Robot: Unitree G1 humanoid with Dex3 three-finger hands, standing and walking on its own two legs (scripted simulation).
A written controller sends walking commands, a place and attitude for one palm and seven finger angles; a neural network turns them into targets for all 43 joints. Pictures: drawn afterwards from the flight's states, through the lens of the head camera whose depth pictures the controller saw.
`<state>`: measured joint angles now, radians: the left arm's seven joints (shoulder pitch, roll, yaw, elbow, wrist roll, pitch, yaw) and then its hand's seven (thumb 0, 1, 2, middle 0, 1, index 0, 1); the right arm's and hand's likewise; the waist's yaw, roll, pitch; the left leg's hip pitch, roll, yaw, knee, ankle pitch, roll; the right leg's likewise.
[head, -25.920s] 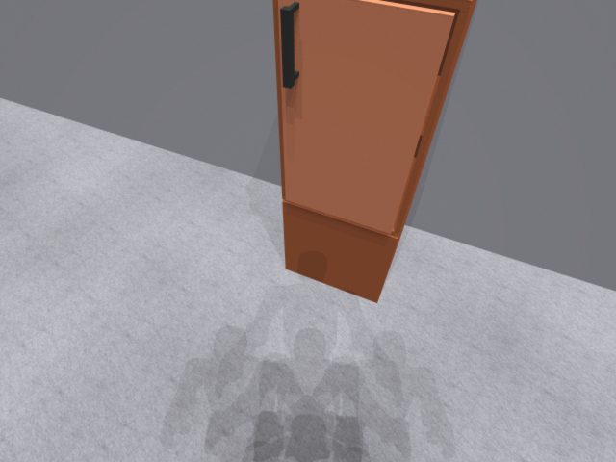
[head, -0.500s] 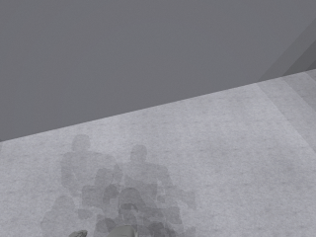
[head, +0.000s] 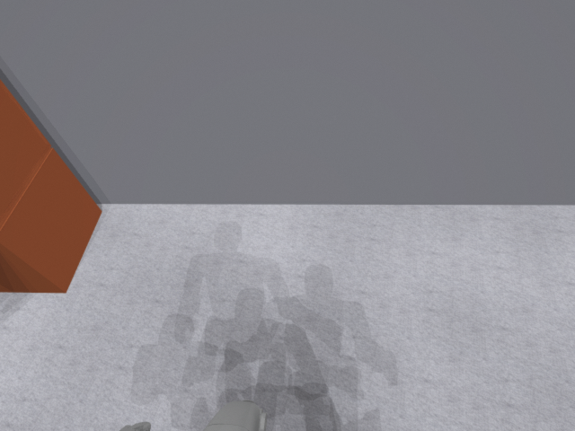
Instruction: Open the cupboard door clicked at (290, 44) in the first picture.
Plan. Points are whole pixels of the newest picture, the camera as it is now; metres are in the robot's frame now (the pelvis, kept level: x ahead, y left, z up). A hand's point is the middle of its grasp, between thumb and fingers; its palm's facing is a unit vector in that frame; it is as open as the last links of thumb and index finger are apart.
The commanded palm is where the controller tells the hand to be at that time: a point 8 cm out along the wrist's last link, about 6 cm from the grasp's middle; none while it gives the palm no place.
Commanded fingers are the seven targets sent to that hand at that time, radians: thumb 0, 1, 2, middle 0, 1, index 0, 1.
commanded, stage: turn to face it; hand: left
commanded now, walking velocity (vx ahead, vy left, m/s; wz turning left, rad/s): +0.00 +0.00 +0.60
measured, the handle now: out of the picture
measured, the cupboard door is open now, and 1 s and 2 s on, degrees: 55 55 55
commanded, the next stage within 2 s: take the last steps up to it in 1.44 s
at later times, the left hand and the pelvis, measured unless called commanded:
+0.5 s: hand out of the picture +0.06 +0.23 -0.15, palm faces +0.32 -0.90 -0.28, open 7.4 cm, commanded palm none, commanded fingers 0.00 0.90 0.90 -0.20 -0.30 -0.20 -0.30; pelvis +0.02 -0.01 +0.00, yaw +18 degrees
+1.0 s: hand out of the picture -0.04 +0.22 -0.18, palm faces +0.61 -0.76 -0.23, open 7.4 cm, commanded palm none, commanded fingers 0.00 0.90 0.90 -0.20 -0.30 -0.20 -0.30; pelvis +0.03 +0.01 +0.00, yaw +36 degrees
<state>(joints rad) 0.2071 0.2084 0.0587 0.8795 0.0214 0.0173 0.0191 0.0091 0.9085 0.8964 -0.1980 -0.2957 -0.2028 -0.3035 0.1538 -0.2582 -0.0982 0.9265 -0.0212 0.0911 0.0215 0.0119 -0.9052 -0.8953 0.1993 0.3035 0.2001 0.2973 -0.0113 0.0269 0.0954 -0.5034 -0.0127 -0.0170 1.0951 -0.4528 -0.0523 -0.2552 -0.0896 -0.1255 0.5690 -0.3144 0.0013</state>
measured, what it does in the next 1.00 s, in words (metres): steps on the spot, turning left: left foot, then right foot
